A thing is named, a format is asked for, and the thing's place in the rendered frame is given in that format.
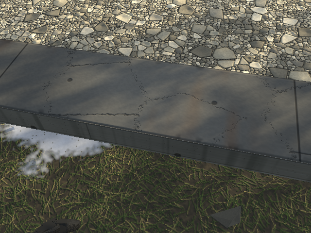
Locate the left robot hand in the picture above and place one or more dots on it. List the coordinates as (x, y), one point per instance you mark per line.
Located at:
(59, 226)

